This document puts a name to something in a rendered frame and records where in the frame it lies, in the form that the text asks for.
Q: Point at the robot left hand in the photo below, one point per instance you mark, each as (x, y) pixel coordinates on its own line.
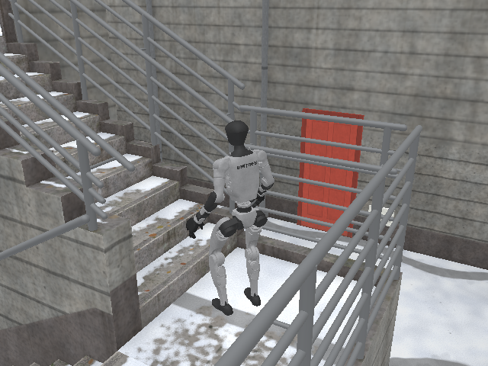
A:
(192, 226)

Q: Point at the robot right upper arm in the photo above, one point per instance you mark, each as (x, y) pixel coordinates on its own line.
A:
(264, 168)

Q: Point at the right robot forearm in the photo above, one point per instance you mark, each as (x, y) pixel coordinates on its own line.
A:
(262, 189)

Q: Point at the robot left upper arm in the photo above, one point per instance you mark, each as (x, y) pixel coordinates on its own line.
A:
(220, 167)

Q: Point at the robot head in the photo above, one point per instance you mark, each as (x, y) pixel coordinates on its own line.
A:
(236, 132)

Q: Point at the left robot forearm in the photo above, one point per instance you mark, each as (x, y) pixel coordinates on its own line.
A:
(206, 209)

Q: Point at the robot right hand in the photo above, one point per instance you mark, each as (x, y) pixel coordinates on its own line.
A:
(260, 199)

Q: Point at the right robot thigh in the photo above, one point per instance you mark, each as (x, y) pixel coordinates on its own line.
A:
(252, 235)

